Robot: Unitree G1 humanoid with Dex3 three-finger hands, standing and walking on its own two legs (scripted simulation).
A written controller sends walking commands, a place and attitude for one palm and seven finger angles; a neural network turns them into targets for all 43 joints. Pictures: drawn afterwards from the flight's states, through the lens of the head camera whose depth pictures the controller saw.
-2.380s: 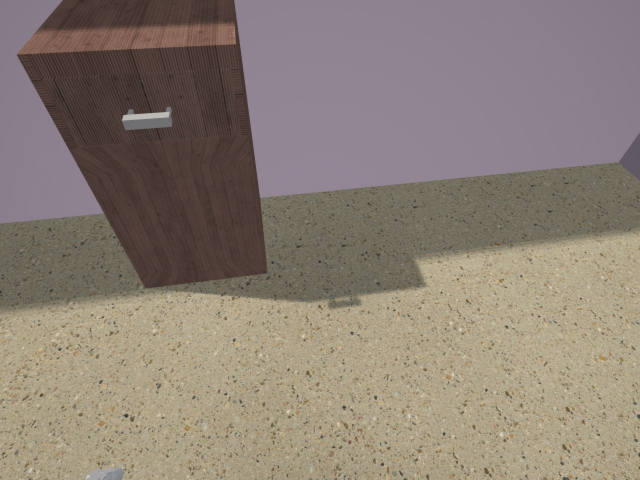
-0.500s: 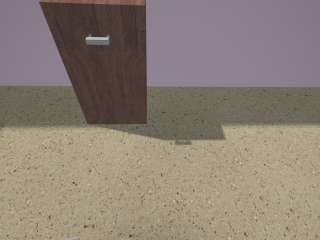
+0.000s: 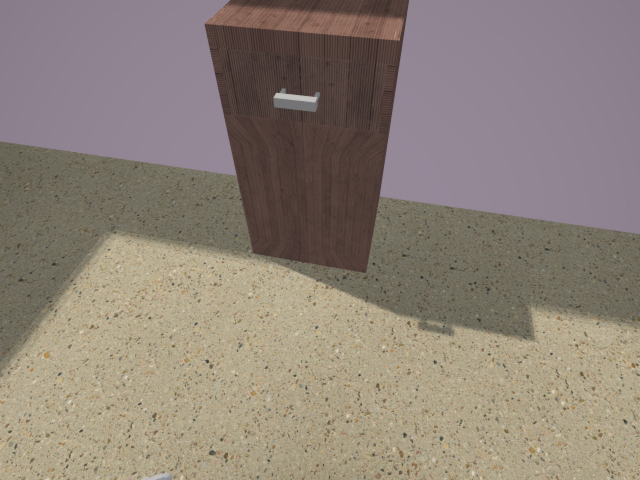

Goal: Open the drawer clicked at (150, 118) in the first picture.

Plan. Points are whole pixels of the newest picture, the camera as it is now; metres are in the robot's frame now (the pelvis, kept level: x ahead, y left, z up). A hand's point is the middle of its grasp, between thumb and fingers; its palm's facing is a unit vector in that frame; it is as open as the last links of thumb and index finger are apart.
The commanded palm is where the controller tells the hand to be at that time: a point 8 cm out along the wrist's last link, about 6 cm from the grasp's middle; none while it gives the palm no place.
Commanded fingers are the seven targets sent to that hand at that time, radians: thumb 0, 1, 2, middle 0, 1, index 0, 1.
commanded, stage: walk to a spot facing it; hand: left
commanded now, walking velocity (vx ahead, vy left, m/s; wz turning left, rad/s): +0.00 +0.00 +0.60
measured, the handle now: (297, 98) +0.99 +0.08 -0.03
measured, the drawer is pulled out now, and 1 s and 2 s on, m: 0.00 0.00 0.00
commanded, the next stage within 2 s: turn to face it in 0.06 s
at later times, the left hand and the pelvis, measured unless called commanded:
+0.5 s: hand out of the picture +0.03 +0.22 -0.18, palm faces +0.19 -0.97 -0.16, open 7.4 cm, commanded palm none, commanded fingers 0.00 0.90 0.90 -0.20 -0.30 -0.20 -0.30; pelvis +0.11 +0.05 +0.00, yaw +4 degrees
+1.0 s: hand (175, 432) +0.22 +0.23 -0.16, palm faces -0.07 -0.98 -0.21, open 7.4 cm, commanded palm none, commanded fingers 0.00 0.90 0.90 -0.20 -0.30 -0.20 -0.30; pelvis +0.14 +0.05 +0.01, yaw -6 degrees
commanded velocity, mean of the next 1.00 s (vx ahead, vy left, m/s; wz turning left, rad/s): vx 0.03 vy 0.00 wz -0.23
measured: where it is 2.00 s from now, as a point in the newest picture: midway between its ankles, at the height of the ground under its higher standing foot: (317, 433)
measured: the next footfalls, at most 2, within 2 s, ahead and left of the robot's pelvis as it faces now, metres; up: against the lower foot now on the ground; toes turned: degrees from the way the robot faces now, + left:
left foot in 0.32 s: +0.19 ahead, +0.16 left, +0.00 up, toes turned +16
right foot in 0.72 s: +0.19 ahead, -0.07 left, +0.00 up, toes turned -8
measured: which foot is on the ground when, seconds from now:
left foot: up 0.00-0.30, down 0.32-0.72, up 0.74-1.00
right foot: down 0.00-0.34, up 0.36-0.70, down 0.72-1.00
